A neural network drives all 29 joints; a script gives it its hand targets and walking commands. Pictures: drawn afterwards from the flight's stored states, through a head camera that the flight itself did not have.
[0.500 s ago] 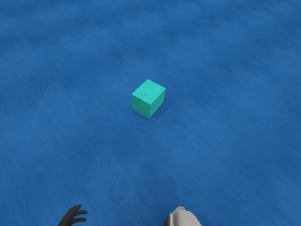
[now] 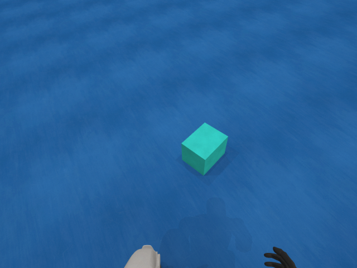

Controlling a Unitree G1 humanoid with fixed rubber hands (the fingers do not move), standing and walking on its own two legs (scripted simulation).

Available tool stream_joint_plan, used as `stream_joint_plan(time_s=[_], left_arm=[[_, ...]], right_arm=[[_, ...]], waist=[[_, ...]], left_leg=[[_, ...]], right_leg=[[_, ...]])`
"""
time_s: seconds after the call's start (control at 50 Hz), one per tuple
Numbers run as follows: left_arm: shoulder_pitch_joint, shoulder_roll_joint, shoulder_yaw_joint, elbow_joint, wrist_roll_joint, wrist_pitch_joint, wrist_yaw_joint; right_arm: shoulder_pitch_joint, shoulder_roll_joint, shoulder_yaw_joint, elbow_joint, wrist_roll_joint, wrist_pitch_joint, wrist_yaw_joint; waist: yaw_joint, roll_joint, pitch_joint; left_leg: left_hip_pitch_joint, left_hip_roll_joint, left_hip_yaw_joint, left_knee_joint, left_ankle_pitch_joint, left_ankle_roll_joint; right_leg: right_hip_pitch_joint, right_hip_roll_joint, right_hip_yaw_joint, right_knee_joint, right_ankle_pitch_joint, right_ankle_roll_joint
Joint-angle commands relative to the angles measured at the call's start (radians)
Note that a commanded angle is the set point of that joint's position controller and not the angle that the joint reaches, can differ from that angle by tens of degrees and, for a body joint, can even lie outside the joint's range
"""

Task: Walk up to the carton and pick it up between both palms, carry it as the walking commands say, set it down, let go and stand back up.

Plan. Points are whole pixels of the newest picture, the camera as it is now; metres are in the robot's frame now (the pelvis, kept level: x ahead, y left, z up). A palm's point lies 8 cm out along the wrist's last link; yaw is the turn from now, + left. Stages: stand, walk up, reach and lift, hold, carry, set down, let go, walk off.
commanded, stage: walk up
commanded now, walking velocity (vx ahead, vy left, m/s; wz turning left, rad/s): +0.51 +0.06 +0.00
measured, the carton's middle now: (204, 148) +0.94 -0.03 -0.69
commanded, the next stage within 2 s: none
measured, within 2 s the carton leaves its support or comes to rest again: neither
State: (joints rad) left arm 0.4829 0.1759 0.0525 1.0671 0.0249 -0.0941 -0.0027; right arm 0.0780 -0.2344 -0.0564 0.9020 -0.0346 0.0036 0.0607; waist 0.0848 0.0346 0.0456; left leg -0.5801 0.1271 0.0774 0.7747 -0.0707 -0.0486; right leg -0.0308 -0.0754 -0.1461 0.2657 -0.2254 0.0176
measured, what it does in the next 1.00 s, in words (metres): walks ahead: left foot, then right foot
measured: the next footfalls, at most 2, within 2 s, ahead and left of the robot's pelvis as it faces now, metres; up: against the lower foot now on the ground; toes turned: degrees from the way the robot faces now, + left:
left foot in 0.16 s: +0.22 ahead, +0.16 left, +0.00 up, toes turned +11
right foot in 0.66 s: +0.44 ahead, -0.13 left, +0.00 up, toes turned -4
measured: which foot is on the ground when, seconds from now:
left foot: up 0.00-0.14, down 0.16-0.66, up 0.68-1.00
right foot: down 0.00-0.16, up 0.18-0.64, down 0.66-1.00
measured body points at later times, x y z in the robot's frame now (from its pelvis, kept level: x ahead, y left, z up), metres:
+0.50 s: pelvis +0.23 +0.04 +0.00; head +0.26 +0.07 +0.45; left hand +0.35 +0.27 -0.15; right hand +0.14 -0.21 -0.13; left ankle +0.19 +0.15 -0.75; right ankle +0.35 -0.13 -0.69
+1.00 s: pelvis +0.38 -0.02 +0.00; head +0.39 -0.03 +0.45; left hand +0.33 +0.23 -0.14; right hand +0.46 -0.26 -0.16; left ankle +0.42 +0.14 -0.71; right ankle +0.40 -0.13 -0.75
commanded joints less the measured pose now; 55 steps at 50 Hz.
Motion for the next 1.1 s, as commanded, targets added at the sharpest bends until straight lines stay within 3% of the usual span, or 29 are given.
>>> stream_joint_plan(time_s=[0.0,0.04,0.08,0.12,0.14,0.16,0.18,0.22,0.28,0.34,0.38,0.56,0.58,0.6,0.62,0.64,0.66,0.68,0.72,0.76,0.8,0.88,0.94,0.96,0.98,1.0,1.02,1.06,1.08], left_arm=[[-0.003,0.154,0.025,-0.038,-0.002,-0.011,0.004],[0.015,0.16,0.02,-0.021,-0.008,0.0,0.006],[0.028,0.17,0.023,-0.005,-0.014,0.006,0.01],[0.019,0.155,0.014,0.004,-0.022,0.014,0.011],[0.012,0.126,0.009,-0.015,-0.018,0.015,0.009],[0.045,0.088,0.001,-0.046,-0.025,0.015,0.005],[-0.016,0.128,0.028,-0.027,-0.013,0.032,0.0],[-0.065,0.075,0.015,-0.02,-0.008,0.032,-0.009],[-0.082,0.062,0.015,-0.029,0.009,0.063,-0.024],[-0.171,0.066,0.012,-0.058,0.007,0.088,-0.035],[-0.249,0.063,0.006,-0.084,0.003,0.097,-0.044],[-0.407,0.091,0.003,-0.144,-0.005,0.097,-0.058],[-0.367,0.089,-0.001,-0.127,0.003,0.08,-0.048],[-0.311,0.099,0.009,-0.103,0.01,0.063,-0.04],[-0.223,0.138,0.03,-0.062,0.014,0.047,-0.027],[-0.096,0.229,0.055,-0.029,0.021,0.03,-0.012],[-0.036,0.303,0.065,-0.04,0.018,0.032,-0.001],[-0.059,0.272,0.054,-0.041,0.0,0.039,0.002],[-0.201,0.17,0.03,-0.051,-0.004,0.032,0.003],[-0.219,0.137,0.026,-0.063,0.005,0.022,0.006],[-0.167,0.147,0.028,-0.044,0.003,0.019,0.013],[-0.135,0.141,0.032,-0.038,0.013,0.025,0.013],[-0.163,0.142,0.02,-0.028,0.009,0.028,0.017],[-0.172,0.127,0.012,-0.022,0.007,0.036,0.018],[-0.153,0.1,-0.004,-0.007,0.0,0.04,0.021],[-0.14,0.125,0.0,0.004,-0.008,0.039,0.024],[-0.132,0.137,0.003,0.012,-0.013,0.043,0.024],[-0.102,0.097,-0.009,0.021,-0.015,0.06,0.024],[-0.09,0.052,-0.019,0.019,-0.016,0.068,0.023]], right_arm=[[-0.1,0.002,0.018,-0.058,0.008,-0.016,0.01],[-0.095,-0.009,0.015,-0.048,0.005,-0.029,0.002],[-0.043,-0.019,0.006,-0.029,0.002,-0.045,-0.009],[0.192,-0.081,-0.026,0.053,-0.008,-0.071,-0.03],[0.349,-0.171,-0.054,0.088,-0.024,-0.08,-0.046],[0.429,-0.3,-0.085,0.091,-0.008,-0.073,-0.058],[0.423,-0.292,-0.084,0.095,0.003,-0.061,-0.066],[0.265,-0.127,-0.033,0.082,0.012,-0.074,-0.062],[0.246,-0.06,-0.009,0.083,0.02,-0.094,-0.06],[0.309,-0.068,-0.014,0.103,0.021,-0.101,-0.063],[0.342,-0.072,-0.02,0.113,0.018,-0.099,-0.069],[0.375,-0.119,-0.048,0.123,0.014,-0.076,-0.081],[0.361,-0.098,-0.036,0.127,0.016,-0.072,-0.075],[0.377,-0.07,-0.025,0.139,0.019,-0.062,-0.072],[0.428,-0.034,-0.012,0.149,0.014,-0.058,-0.072],[0.433,-0.008,-0.001,0.12,0.008,-0.057,-0.073],[0.462,0.036,0.022,0.089,0.018,-0.052,-0.074],[0.42,-0.003,0.004,0.101,0.011,-0.044,-0.077],[0.373,-0.017,-0.007,0.125,0.012,-0.041,-0.068],[0.402,-0.004,-0.01,0.15,0.006,-0.009,-0.069],[0.372,-0.006,-0.014,0.131,0.004,0.014,-0.065],[0.242,0.0,-0.004,0.091,0.001,0.028,-0.049],[0.147,0.006,0.005,0.078,0.01,0.021,-0.047],[0.121,0.012,0.014,0.075,0.012,0.01,-0.045],[0.108,0.007,0.02,0.091,0.03,0.002,-0.06],[0.143,0.0,0.017,0.106,0.039,-0.002,-0.073],[0.183,-0.005,0.018,0.125,0.038,-0.006,-0.081],[0.236,-0.043,0.014,0.149,0.028,-0.019,-0.088],[0.246,-0.085,0.006,0.148,0.026,-0.026,-0.09]], waist=[[-0.042,-0.217,0.091],[-0.054,-0.253,0.073],[-0.071,-0.183,0.058],[-0.141,-0.022,-0.088],[-0.191,0.153,-0.194],[-0.193,0.336,-0.234],[-0.156,0.116,-0.207],[-0.101,0.061,-0.07],[-0.071,0.143,-0.016],[-0.076,0.138,0.007],[-0.091,0.145,0.025],[-0.111,0.172,0.068],[-0.104,0.204,0.042],[-0.085,0.159,-0.006],[-0.063,0.013,-0.084],[-0.025,-0.23,-0.175],[-0.009,-0.403,-0.231],[-0.031,-0.317,-0.202],[-0.081,-0.195,-0.079],[-0.103,-0.114,-0.047],[-0.097,-0.154,-0.068],[-0.075,-0.209,-0.004],[-0.075,-0.214,0.015],[-0.078,-0.248,0.013],[-0.07,-0.22,0.006],[-0.082,-0.206,-0.041],[-0.092,-0.183,-0.081],[-0.112,-0.099,-0.097],[-0.097,0.016,-0.083]], left_leg=[[0.049,0.001,0.021,-0.143,0.016,0.008],[0.158,-0.022,0.067,-0.167,-0.036,0.012],[0.228,-0.027,0.091,-0.211,-0.1,0.019],[0.537,-0.037,0.111,-0.278,-0.106,0.049],[0.718,0.144,-0.153,-0.333,-0.23,0.087],[0.869,0.42,-0.617,-0.527,-0.192,0.161],[0.764,0.458,-0.647,-0.531,-0.148,0.153],[0.535,0.307,-0.346,-0.53,-0.035,0.138],[0.424,0.206,-0.137,-0.546,0.121,0.103],[0.433,0.202,-0.066,-0.531,0.332,0.114],[0.451,0.196,-0.037,-0.538,0.364,0.127],[0.493,0.213,0.01,-0.54,0.224,0.126],[0.487,0.165,0.054,-0.486,0.128,0.113],[0.443,0.107,0.096,-0.377,0.065,0.099],[0.369,0.059,0.107,-0.19,0.015,0.086],[0.197,0.007,0.093,0.065,-0.319,0.061],[0.034,-0.072,0.033,0.294,-0.547,0.039],[0.052,-0.019,-0.056,0.398,-0.518,0.047],[0.104,0.037,-0.066,0.37,-0.369,0.04],[0.147,0.024,-0.061,0.32,-0.311,0.023],[0.132,0.016,-0.055,0.29,-0.273,0.01],[0.102,0.003,-0.021,0.157,-0.198,0.0],[0.143,-0.024,-0.013,-0.022,-0.163,0.003],[0.228,-0.041,-0.01,-0.102,-0.148,0.009],[0.273,-0.063,-0.02,-0.176,-0.152,0.0],[0.301,-0.085,0.022,-0.226,-0.117,-0.01],[0.351,-0.092,0.037,-0.294,-0.076,-0.01],[0.496,-0.022,0.013,-0.407,0.078,0.002],[0.527,0.098,-0.094,-0.424,0.212,0.014]], right_leg=[[-0.083,-0.206,0.098,-0.181,0.058,-0.114],[-0.097,-0.184,0.05,-0.148,0.066,-0.121],[-0.071,-0.201,0.068,-0.063,0.159,-0.125],[-0.132,-0.12,0.017,0.297,0.28,-0.094],[-0.328,-0.048,0.004,0.612,0.057,-0.057],[-0.602,0.086,0.069,0.866,-0.342,-0.022],[-0.626,0.014,0.19,1.022,-0.306,-0.018],[-0.587,-0.061,0.199,0.977,-0.111,-0.027],[-0.503,-0.055,0.149,0.896,0.007,-0.007],[-0.531,-0.043,0.108,0.789,0.075,0.018],[-0.546,-0.038,0.089,0.696,0.108,0.028],[-0.395,-0.028,0.064,0.316,0.095,0.008],[-0.333,-0.007,0.033,0.26,0.088,-0.007],[-0.196,0.002,-0.005,0.202,0.116,-0.019],[-0.024,-0.007,0.011,0.175,0.102,-0.034],[0.126,-0.191,0.23,0.145,0.171,-0.06],[0.197,-0.415,0.575,-0.009,0.126,-0.136],[0.099,-0.404,0.544,-0.044,0.084,-0.166],[-0.082,-0.298,0.348,-0.048,0.09,-0.151],[-0.171,-0.289,0.309,-0.04,0.189,-0.128],[-0.144,-0.286,0.277,-0.02,0.281,-0.126],[-0.202,-0.253,0.233,-0.098,0.013,-0.137],[-0.232,-0.209,0.183,-0.114,-0.061,-0.153],[-0.259,-0.157,0.129,-0.102,-0.01,-0.15],[-0.198,-0.132,0.11,-0.009,0.378,-0.156],[-0.143,-0.14,0.084,0.043,0.607,-0.15],[-0.123,-0.143,0.079,0.083,0.628,-0.137],[-0.195,-0.097,0.085,0.133,0.297,-0.076],[-0.259,-0.041,0.081,0.16,0.053,-0.04]])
